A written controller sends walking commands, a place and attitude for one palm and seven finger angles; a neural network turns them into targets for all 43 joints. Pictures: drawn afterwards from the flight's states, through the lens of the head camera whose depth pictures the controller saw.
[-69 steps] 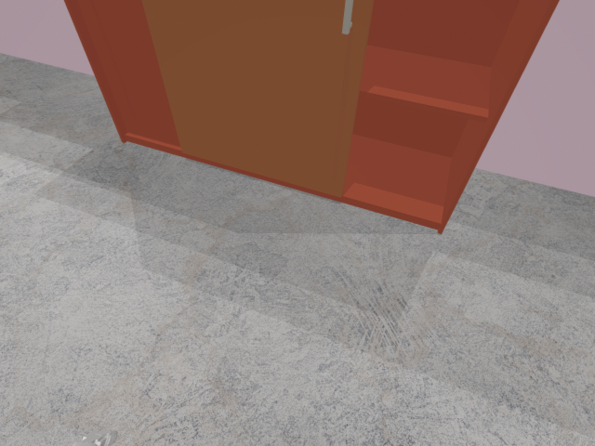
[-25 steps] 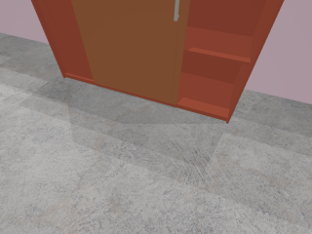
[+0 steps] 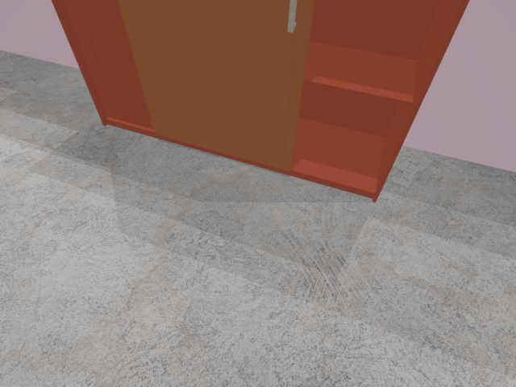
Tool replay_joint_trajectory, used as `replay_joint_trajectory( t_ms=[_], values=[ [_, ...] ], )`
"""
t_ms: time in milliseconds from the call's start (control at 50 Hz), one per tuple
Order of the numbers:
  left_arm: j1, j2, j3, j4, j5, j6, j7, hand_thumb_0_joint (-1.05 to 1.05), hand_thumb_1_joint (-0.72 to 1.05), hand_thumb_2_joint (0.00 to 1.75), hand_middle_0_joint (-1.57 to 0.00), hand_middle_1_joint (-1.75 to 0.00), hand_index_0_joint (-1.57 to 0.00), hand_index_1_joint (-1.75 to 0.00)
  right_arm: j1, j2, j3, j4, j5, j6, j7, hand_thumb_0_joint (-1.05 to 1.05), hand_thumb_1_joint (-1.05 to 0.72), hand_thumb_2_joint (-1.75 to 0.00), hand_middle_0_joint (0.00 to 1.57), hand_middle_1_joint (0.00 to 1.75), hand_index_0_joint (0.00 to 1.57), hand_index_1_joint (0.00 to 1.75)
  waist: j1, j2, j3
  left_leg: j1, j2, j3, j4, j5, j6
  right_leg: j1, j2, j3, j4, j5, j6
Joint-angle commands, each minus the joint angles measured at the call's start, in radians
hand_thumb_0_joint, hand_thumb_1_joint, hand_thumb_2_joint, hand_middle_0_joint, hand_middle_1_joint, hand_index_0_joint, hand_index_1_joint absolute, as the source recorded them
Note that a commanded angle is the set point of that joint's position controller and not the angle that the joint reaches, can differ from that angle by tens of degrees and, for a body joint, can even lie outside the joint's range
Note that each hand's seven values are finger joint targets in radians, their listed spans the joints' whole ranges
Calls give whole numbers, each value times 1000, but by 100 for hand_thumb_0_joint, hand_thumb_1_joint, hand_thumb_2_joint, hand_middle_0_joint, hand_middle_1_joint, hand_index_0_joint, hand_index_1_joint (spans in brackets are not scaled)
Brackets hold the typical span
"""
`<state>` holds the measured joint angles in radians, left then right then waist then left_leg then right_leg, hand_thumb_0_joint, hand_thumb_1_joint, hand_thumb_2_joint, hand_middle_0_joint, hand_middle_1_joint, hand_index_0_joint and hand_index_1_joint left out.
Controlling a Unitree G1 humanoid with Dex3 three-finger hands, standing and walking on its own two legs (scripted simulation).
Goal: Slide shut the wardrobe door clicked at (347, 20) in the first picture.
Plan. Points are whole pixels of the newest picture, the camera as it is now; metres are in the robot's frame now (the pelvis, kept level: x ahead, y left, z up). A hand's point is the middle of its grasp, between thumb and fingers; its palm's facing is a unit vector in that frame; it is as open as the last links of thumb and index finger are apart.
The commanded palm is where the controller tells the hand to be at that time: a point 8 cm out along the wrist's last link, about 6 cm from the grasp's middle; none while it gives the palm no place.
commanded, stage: look at it before walking up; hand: left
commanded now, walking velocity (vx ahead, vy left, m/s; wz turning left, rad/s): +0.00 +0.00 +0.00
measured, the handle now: out of the picture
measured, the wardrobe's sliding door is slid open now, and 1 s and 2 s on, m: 0.47 0.47 0.47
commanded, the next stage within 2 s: walk to a spot facing it in 0.06 s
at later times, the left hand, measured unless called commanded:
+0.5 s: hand out of the picture +0.03 +0.22 -0.20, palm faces +0.04 -0.98 -0.17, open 7.3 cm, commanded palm none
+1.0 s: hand (181, 303) +0.32 +0.18 -0.18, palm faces +0.11 -0.97 -0.20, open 7.2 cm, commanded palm none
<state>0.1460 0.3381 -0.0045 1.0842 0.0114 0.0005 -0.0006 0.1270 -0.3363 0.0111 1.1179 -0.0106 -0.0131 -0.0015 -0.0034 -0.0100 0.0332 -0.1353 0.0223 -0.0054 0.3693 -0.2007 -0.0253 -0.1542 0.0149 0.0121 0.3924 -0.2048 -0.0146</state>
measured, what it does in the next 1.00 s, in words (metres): walks ahead: right foot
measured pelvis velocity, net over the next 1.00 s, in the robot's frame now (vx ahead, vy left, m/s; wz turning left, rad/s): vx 0.25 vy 0.00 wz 0.10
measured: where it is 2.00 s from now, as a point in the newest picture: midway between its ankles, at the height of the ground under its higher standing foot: (250, 289)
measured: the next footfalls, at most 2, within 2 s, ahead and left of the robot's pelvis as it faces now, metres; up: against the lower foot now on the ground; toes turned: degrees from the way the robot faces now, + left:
right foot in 0.82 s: +0.34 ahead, -0.12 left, +0.00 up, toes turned -6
left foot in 1.16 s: +0.42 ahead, +0.14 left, +0.00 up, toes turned +17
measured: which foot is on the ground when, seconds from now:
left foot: down 0.00-0.82, up 0.84-1.00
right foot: down 0.00-0.46, up 0.48-0.80, down 0.82-1.00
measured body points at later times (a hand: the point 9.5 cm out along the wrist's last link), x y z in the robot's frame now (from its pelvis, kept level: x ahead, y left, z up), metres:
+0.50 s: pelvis +0.06 +0.03 -0.02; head +0.05 +0.05 +0.43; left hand +0.03 +0.27 -0.18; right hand +0.05 -0.21 -0.16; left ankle +0.01 +0.13 -0.75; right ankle +0.00 -0.10 -0.73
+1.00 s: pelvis +0.25 +0.00 -0.02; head +0.27 +0.01 +0.43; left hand +0.31 +0.23 -0.17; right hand +0.25 -0.24 -0.17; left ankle +0.22 +0.11 -0.67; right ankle +0.30 -0.12 -0.75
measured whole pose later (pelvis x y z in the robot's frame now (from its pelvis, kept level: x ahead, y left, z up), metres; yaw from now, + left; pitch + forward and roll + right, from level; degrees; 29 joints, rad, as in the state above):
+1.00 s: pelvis +0.25 +0.00 -0.02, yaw +6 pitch -1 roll -2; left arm 0.19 0.17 0.06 1.02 0.03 -0.06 0.02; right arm 0.32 -0.17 -0.06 1.11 -0.02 -0.02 0.00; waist -0.05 0.01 0.04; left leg -0.48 0.12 0.06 1.15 -0.36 0.01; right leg -0.28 -0.06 -0.20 0.56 -0.25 -0.01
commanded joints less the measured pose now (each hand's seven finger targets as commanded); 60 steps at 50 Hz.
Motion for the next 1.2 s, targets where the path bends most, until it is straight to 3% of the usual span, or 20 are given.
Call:
replay_joint_trajectory(
  t_ms=[0,140,260,380,400,440,460,500,680,760,780,800,820,860,940,1100,1120,1140,1160,1180],
  values=[
    [-38,205,40,-61,-1,-28,12,0,90,90,-20,-30,-20,-30,-41,-200,-44,-64,4,-20,-11,0,-90,-90,20,30,20,30,4,10,-62,8,98,-87,-51,100,48,-3,-129,114,-82,85,-21],
    [-36,203,38,-57,-1,-27,12,0,90,90,-20,-30,-20,-30,-44,-202,-42,-61,3,-20,-12,0,-90,-90,20,30,20,30,5,17,-52,4,101,-88,-60,102,48,-2,-129,108,-81,90,-19],
    [124,103,34,-34,11,6,-1,0,90,90,-20,-30,-20,-30,72,-55,-22,-51,-16,10,1,0,-90,-90,20,30,20,30,27,-66,82,-213,22,-42,65,-341,45,-59,-148,190,-127,-470,-49],
    [164,85,63,-56,7,-24,4,0,90,90,-20,-30,-20,-30,181,11,-36,-68,-7,-25,5,0,-90,-90,20,30,20,30,-19,-89,68,-128,32,55,148,-186,48,-95,-245,198,-89,-324,-129],
    [147,54,59,-63,5,-23,0,0,90,90,-20,-30,-20,-30,244,7,-41,-46,-6,-31,3,0,-90,-90,20,30,20,30,-45,-1,72,1,45,18,76,-177,63,-198,-173,106,12,-288,-95],
    [46,-39,41,-119,9,-29,-3,0,90,90,-20,-30,-20,-30,462,-85,-72,19,-20,-42,-12,0,-90,-90,20,30,20,30,-121,345,125,176,335,-447,-186,-190,203,-522,12,-118,518,-347,-6],
    [-6,-26,46,-149,15,-39,1,0,90,90,-20,-30,-20,-30,495,-55,-64,26,-15,-44,-23,0,-90,-90,20,30,20,30,-118,234,170,191,381,-494,-192,-62,258,-622,-48,-28,654,-338,-14],
    [-2,-40,51,-135,12,-50,-14,0,90,90,-20,-30,-20,-30,441,4,-53,8,-7,-60,-28,0,-90,-90,20,30,20,30,-76,73,152,193,358,-376,-159,141,265,-640,-116,-3,717,-240,-7],
    [-55,-138,53,-150,5,-38,-35,0,90,90,-20,-30,-20,-30,429,55,-62,50,-14,-76,-35,0,-90,-90,20,30,20,30,-43,156,117,61,218,-45,-169,259,182,-335,-88,-151,305,-27,2],
    [225,-68,82,-70,15,-57,-24,0,90,90,-20,-30,-20,-30,396,43,-71,52,-4,-68,-31,0,-90,-90,20,30,20,30,100,79,-24,-18,158,30,209,486,120,96,-29,-177,161,32,-37],
    [378,26,108,-28,25,-75,-9,0,90,90,-20,-30,-20,-30,410,82,-66,35,5,-70,-19,0,-90,-90,20,30,20,30,157,-77,-140,-231,101,68,517,244,81,354,-224,43,101,-72,-100],
    [476,140,133,-8,16,-77,8,0,90,90,-20,-30,-20,-30,429,137,-56,-15,15,-74,-15,0,-90,-90,20,30,20,30,155,-272,-267,-444,-23,72,883,-329,54,478,-534,516,-65,-89,-209],
    [420,131,131,-10,1,-66,10,0,90,90,-20,-30,-20,-30,324,120,-66,-33,13,-69,-15,0,-90,-90,20,30,20,30,157,-150,-185,-499,37,-2,1006,-346,75,349,-540,520,-137,-245,-242],
    [253,16,96,-43,10,-68,15,0,90,90,-20,-30,-20,-30,220,140,-71,-65,-4,-58,-2,0,-90,-90,20,30,20,30,88,-105,18,-537,120,-18,1019,-201,72,43,-466,356,-170,-318,-185],
    [116,-57,70,-69,24,-72,19,0,90,90,-20,-30,-20,-30,304,184,-75,-47,-15,-6,12,0,-90,-90,20,30,20,30,-40,-113,51,-345,144,37,755,-141,29,-256,-362,14,-215,-222,-108],
    [118,2,88,-66,19,-56,3,0,90,90,-20,-30,-20,-30,279,116,-87,-106,-12,-31,34,0,-90,-90,20,30,20,30,-75,-4,49,-5,54,190,260,-58,16,-295,-278,-113,-56,-329,-73],
    [124,-28,80,-72,15,-51,-3,0,90,90,-20,-30,-20,-30,360,67,-98,-85,-15,-38,26,0,-90,-90,20,30,20,30,-113,129,24,89,69,129,165,-160,27,-316,-218,-168,138,-271,-49],
    [123,-94,70,-104,5,-48,-12,0,90,90,-20,-30,-20,-30,462,-37,-123,-68,-29,-48,13,0,-90,-90,20,30,20,30,-145,379,21,157,287,-265,-69,-377,113,-475,-89,-242,486,-307,12],
    [67,-93,63,-158,11,-55,-14,0,90,90,-20,-30,-20,-30,501,-87,-123,-65,-29,-47,0,0,-90,-90,20,30,20,30,-146,380,31,176,426,-533,-205,-389,208,-608,-44,-151,724,-391,16],
    [40,-77,70,-153,17,-55,-10,0,90,90,-20,-30,-20,-30,428,-64,-113,-73,-21,-44,-11,0,-90,-90,20,30,20,30,-122,283,37,115,431,-515,-214,-410,220,-632,-95,-66,860,-312,6]
  ],
)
